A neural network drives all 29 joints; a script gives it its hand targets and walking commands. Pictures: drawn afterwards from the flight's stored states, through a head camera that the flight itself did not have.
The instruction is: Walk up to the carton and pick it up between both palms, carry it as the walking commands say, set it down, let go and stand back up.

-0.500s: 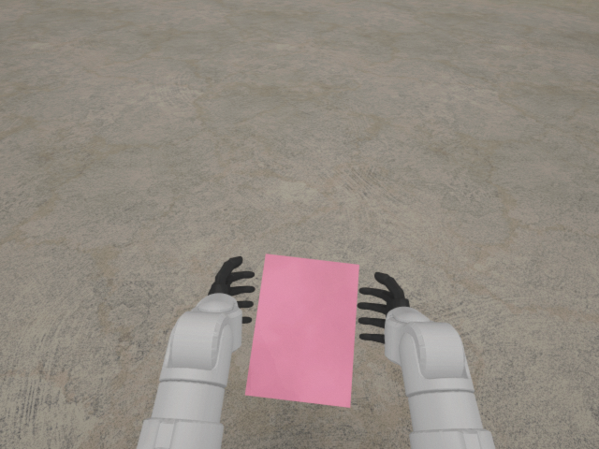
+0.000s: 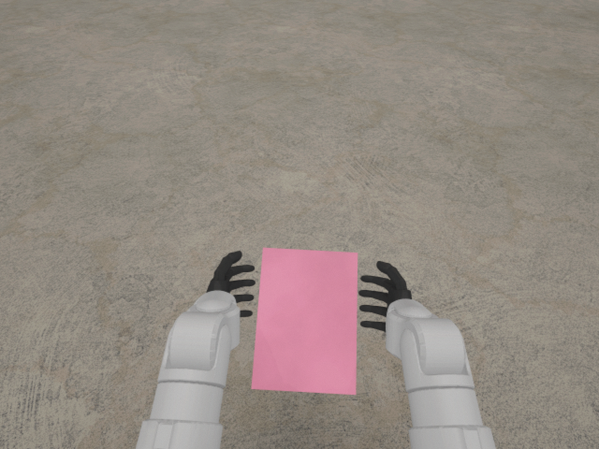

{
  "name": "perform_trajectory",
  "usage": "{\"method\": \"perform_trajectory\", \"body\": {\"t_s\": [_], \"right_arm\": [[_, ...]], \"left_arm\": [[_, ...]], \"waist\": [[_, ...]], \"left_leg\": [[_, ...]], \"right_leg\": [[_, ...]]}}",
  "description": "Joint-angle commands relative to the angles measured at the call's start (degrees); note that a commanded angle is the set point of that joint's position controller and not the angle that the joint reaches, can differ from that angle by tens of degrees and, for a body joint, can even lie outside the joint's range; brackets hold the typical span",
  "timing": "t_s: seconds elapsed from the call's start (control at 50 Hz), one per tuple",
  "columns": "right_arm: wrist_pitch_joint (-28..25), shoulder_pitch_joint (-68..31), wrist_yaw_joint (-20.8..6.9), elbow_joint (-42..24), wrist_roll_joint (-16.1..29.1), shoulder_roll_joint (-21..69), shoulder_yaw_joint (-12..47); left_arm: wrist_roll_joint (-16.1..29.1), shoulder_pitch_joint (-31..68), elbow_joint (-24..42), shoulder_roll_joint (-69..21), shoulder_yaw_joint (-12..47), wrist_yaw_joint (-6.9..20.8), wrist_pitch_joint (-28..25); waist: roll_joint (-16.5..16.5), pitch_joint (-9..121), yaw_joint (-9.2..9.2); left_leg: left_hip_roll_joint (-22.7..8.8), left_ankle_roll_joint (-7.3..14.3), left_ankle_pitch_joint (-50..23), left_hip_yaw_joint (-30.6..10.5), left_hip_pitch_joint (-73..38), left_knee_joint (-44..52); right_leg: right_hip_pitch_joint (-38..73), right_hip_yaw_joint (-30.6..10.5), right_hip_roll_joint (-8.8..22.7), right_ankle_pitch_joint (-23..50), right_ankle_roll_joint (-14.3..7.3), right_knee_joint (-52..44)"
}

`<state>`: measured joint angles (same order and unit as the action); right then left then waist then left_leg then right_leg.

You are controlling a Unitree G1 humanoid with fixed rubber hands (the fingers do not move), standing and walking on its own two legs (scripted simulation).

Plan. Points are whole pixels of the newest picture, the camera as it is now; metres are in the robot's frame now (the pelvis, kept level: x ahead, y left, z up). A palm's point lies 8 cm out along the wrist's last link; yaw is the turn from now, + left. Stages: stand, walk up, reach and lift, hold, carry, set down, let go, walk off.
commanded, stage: carry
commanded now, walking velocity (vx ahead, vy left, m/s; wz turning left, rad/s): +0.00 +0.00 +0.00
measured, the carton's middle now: (305, 318) +0.36 +0.00 -0.09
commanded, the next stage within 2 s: hold in 0.96 s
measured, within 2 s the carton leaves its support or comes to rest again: neither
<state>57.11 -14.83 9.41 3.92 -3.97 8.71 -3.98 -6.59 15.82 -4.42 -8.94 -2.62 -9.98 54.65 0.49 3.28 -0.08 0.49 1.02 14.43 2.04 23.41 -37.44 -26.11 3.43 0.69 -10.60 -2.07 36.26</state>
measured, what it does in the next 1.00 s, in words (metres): stands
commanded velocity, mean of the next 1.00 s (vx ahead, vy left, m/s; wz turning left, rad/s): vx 0.00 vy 0.00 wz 0.00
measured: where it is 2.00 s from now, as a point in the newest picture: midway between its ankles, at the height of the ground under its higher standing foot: outside the picture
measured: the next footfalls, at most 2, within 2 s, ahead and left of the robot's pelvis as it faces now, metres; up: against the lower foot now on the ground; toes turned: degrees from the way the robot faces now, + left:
none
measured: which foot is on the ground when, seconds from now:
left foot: down 0.00-1.00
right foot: down 0.00-1.00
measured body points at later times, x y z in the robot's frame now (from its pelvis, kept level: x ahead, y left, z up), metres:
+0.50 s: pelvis +0.00 -0.01 +0.00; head -0.01 -0.02 +0.45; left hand +0.30 +0.11 +0.04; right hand +0.30 -0.13 +0.03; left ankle +0.06 +0.11 -0.72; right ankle +0.09 -0.10 -0.72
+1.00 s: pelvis +0.00 -0.02 +0.00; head -0.02 -0.02 +0.45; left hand +0.30 +0.10 +0.04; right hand +0.30 -0.14 +0.04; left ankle +0.06 +0.11 -0.72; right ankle +0.09 -0.10 -0.72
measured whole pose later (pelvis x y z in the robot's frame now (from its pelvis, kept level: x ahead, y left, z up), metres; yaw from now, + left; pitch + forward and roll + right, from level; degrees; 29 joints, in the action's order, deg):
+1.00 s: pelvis +0.00 -0.02 +0.00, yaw +0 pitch -2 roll +1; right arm 48.9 -13.0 8.5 7.6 -5.5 8.3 -4.3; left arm -7.1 15.0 -10.2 -8.7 -1.9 -8.7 47.7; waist -0.1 1.6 -1.1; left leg -0.2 -0.4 13.9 1.0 19.8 -35.4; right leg -22.9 3.1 -0.8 -10.3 -3.3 34.7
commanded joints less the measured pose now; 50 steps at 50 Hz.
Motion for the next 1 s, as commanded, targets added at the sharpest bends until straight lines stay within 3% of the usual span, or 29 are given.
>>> {"method": "perform_trajectory", "body": {"t_s": [0.0, 0.04, 0.08, 0.12, 0.16, 0.22, 0.24, 0.26, 0.28, 0.3, 0.32, 0.34, 0.38, 0.42, 0.48, 0.5, 0.52, 0.6, 0.62, 0.64, 0.66, 0.72, 0.76, 0.8, 0.82, 0.84, 0.94, 0.96, 0.98], "right_arm": [[-2.8, -38.8, -12.4, -29.9, 22.8, 52.4, 35.5], [0.2, -32.5, -12.2, -15.2, 17.5, 50.2, 29.0], [-7.2, -27.2, -13.2, 0.1, 6.7, 44.3, 18.4], [-7.2, -41.0, -13.1, -30.0, 21.5, 52.6, 36.2], [-8.9, -34.4, -12.8, -5.2, 9.9, 47.7, 21.0], [-7.0, -38.9, -12.2, -30.5, 22.4, 53.8, 35.9], [-7.7, -34.7, -12.2, -10.8, 12.5, 48.8, 25.5], [-9.0, -35.1, -12.4, -15.0, 12.9, 45.4, 25.2], [-7.0, -40.9, -12.3, -39.1, 25.1, 51.0, 38.4], [-8.7, -37.4, -12.5, -12.4, 13.5, 47.1, 25.6], [-9.3, -38.7, -12.3, -19.2, 16.0, 47.5, 28.7], [-10.9, -35.9, -12.9, -9.9, 11.9, 46.6, 23.5], [-8.6, -37.5, -12.5, -29.5, 21.3, 51.3, 34.5], [-8.9, -31.2, -12.3, -5.0, 10.2, 47.8, 23.0], [-11.9, -35.0, -12.8, -13.7, 13.2, 47.3, 26.4], [-10.5, -38.7, -12.1, -28.4, 20.2, 50.9, 34.4], [-11.0, -34.6, -12.0, -9.0, 10.9, 46.4, 23.4], [-9.6, -34.5, -12.1, -23.5, 18.5, 49.8, 32.7], [-10.6, -33.3, -12.2, -10.1, 11.8, 47.2, 24.9], [-10.5, -37.3, -12.0, -21.6, 17.0, 47.7, 30.2], [-11.6, -34.6, -12.1, -10.9, 11.6, 46.6, 24.6], [-11.8, -36.7, -12.5, -22.0, 17.2, 48.5, 31.2], [-14.2, -28.2, -12.3, -2.6, 7.8, 44.7, 20.3], [-13.2, -34.1, -12.2, -27.0, 19.3, 49.5, 33.4], [-10.6, -37.8, -11.8, -27.9, 21.1, 51.1, 35.6], [-10.5, -32.2, -11.6, -8.8, 12.3, 47.4, 26.0], [-13.2, -34.9, -12.4, -15.1, 13.8, 47.2, 28.6], [-14.0, -31.1, -14.6, -1.8, 11.6, 54.8, 31.0], [-16.0, -33.8, -15.2, -1.0, 10.3, 55.4, 29.0]], "left_arm": [[22.6, 32.4, 24.7, -56.5, 32.9, 11.7, -0.8], [18.1, 36.1, 16.8, -52.0, 27.8, 11.0, 1.2], [7.9, 26.1, -1.7, -47.8, 16.4, 12.7, -5.6], [20.3, 31.8, 22.4, -55.8, 30.3, 12.7, -4.8], [10.0, 30.2, 1.6, -51.1, 20.1, 12.5, -6.6], [22.5, 35.6, 29.5, -55.5, 34.3, 11.8, -5.3], [12.5, 30.8, 6.7, -51.7, 22.2, 11.6, -6.2], [12.2, 27.7, 6.7, -50.3, 23.0, 11.9, -6.9], [23.9, 31.2, 31.9, -55.2, 36.7, 11.8, -4.7], [11.5, 30.4, 5.7, -50.2, 21.1, 11.7, -6.4], [14.4, 33.4, 14.1, -50.0, 25.0, 11.7, -7.4], [10.1, 30.3, 5.0, -49.8, 20.2, 12.1, -8.9], [21.8, 34.6, 29.8, -53.5, 34.3, 11.9, -7.0], [11.4, 33.9, 8.5, -47.1, 21.3, 11.8, -7.9], [12.7, 30.4, 9.8, -49.9, 23.1, 12.1, -10.1], [22.0, 38.5, 28.5, -54.2, 33.5, 11.8, -8.6], [11.8, 33.7, 8.0, -50.6, 22.1, 11.3, -9.7], [19.5, 32.1, 22.6, -52.9, 30.9, 11.5, -8.0], [12.6, 30.2, 7.9, -51.1, 23.2, 11.5, -9.0], [16.4, 30.6, 16.3, -51.4, 27.8, 11.0, -8.6], [13.2, 34.3, 11.3, -49.2, 24.2, 11.7, -10.3], [16.7, 32.0, 19.1, -52.5, 29.2, 11.4, -10.4], [8.1, 28.1, 3.3, -46.6, 18.8, 11.6, -12.8], [19.2, 30.7, 26.1, -52.0, 31.6, 11.3, -11.8], [21.5, 35.2, 29.4, -52.1, 34.1, 11.1, -9.4], [13.2, 34.8, 12.1, -47.7, 25.1, 11.0, -9.2], [12.9, 29.7, 12.2, -48.4, 24.8, 11.4, -11.6], [11.5, 31.3, 3.7, -52.5, 20.7, 13.3, -13.1], [13.5, 39.9, 8.0, -52.2, 24.1, 13.8, -15.4]], "waist": [[-1.4, 29.3, -0.12], [-2.3, 28.1, -0.32], [5.0, 26.5, -0.09], [2.9, 26.2, -0.12], [-2.0, 26.1, -0.15], [-0.4, 28.0, 0.17], [2.3, 28.0, -0.12], [1.3, 30.7, 0.07], [-0.9, 29.9, -0.04], [-3.6, 32.0, -0.34], [-0.4, 30.9, 0.01], [-2.5, 29.9, -0.12], [0.2, 25.3, -0.12], [3.7, 24.9, -0.23], [4.1, 28.3, -0.33], [4.1, 27.9, 0.20], [-1.9, 27.2, 0.09], [-0.3, 26.1, -0.04], [0.6, 27.9, 0.09], [0.3, 29.7, 0.14], [0.3, 26.0, 0.13], [3.0, 28.4, 0.37], [-0.6, 29.4, -0.18], [5.2, 27.4, 0.59], [-1.3, 28.7, -0.01], [-1.7, 30.1, -0.04], [4.9, 26.3, -0.08], [-5.9, 18.0, -11.93], [-6.0, 17.6, -7.49]], "left_leg": [[-7.3, 2.9, -3.7, -8.8, -7.9, 7.7], [-5.9, 2.5, 1.8, -5.9, -7.3, 8.1], [-5.7, 2.3, -0.3, -6.2, -4.2, 7.0], [-6.1, 2.1, -0.7, -7.0, -3.7, 7.3], [-6.4, 1.9, -3.9, -8.3, -7.0, 8.6], [-7.7, 1.6, -8.1, -7.9, -8.7, 7.3], [-7.4, 1.3, -12.0, -7.8, -8.5, 6.7], [-7.5, 2.4, -8.8, -8.1, -9.2, 7.1], [-7.4, 2.1, -7.9, -8.5, -8.3, 7.1], [-6.7, 2.2, -8.4, -7.0, -7.8, 5.6], [-7.4, 1.4, -4.3, -7.6, -7.4, 8.5], [-6.9, 1.7, -5.1, -7.6, -8.5, 8.3], [-6.3, 2.2, 0.8, -7.7, -4.5, 8.5], [-6.0, 3.0, 5.9, -7.8, -4.1, 8.9], [-3.6, 1.8, 2.4, -3.9, -5.2, 4.4], [-2.8, 2.0, 1.0, -3.8, -6.9, 3.2], [-4.9, 2.4, 0.4, -6.3, -8.4, 7.5], [-6.5, 1.7, -3.3, -7.0, -4.7, 7.9], [-6.1, 2.4, -3.6, -7.0, -5.9, 8.1], [-6.2, 2.4, -2.7, -7.1, -8.7, 8.6], [-7.1, 2.5, -1.0, -8.3, -7.1, 10.2], [-5.4, 2.3, -0.9, -6.7, -6.2, 8.0], [-6.2, 1.2, -6.1, -7.0, -8.0, 8.2], [-7.3, 1.7, -7.4, -7.9, -7.9, 8.4], [-6.5, 2.3, -3.3, -6.8, -8.7, 7.7], [-5.8, 1.9, -0.6, -5.3, -7.7, 7.2], [-6.2, 1.8, -3.1, -6.5, -6.3, 7.8], [4.1, 1.3, 4.0, -8.3, -1.5, 10.8], [3.4, 2.3, 5.7, -9.4, -0.2, 10.4]], "right_leg": [[13.6, -9.3, 6.8, -0.3, -1.6, -6.0], [11.4, -11.2, 7.7, -7.7, -1.9, -9.7], [13.8, -10.9, 8.3, -2.5, -1.7, -9.8], [12.1, -11.0, 7.9, -4.4, -1.4, -10.4], [12.6, -9.7, 6.7, -2.1, -1.9, -8.6], [16.9, -9.8, 7.3, 4.5, -1.8, -7.3], [16.9, -8.6, 7.3, 8.7, -1.7, -5.1], [17.3, -8.6, 6.5, 5.3, -1.7, -5.1], [16.8, -9.6, 7.1, 5.8, -2.4, -4.7], [20.1, -10.2, 8.6, 9.2, -3.0, -5.6], [16.5, -9.9, 7.5, 1.4, -2.6, -5.6], [14.7, -9.7, 6.3, 0.5, -2.5, -6.2], [13.9, -9.9, 6.7, -4.1, -1.3, -8.1], [11.1, -11.3, 6.9, -14.7, -1.0, -12.7], [13.6, -13.2, 8.3, -11.9, -1.5, -14.3], [10.8, -12.1, 8.2, -13.6, -1.1, -15.3], [9.2, -10.0, 6.9, -13.5, -0.9, -13.8], [16.0, -9.9, 7.2, 1.0, -1.2, -9.2], [16.4, -9.1, 7.4, 0.6, -0.7, -9.2], [15.5, -9.9, 8.1, -0.2, -1.4, -9.5], [13.9, -8.9, 6.2, -4.6, -1.0, -10.0], [16.9, -11.7, 8.0, -3.8, -1.7, -11.1], [18.3, -9.6, 8.1, 5.6, -2.1, -7.9], [16.4, -8.3, 6.7, 2.9, -0.9, -7.4], [15.5, -9.7, 7.2, -0.7, -1.4, -9.6], [16.6, -10.6, 8.2, -4.1, -2.0, -10.9], [15.6, -9.9, 8.1, -0.3, -1.3, -10.7], [26.7, -15.5, -4.6, -5.5, -0.6, -7.7], [28.0, -17.3, -4.4, -5.8, -1.5, -6.7]]}}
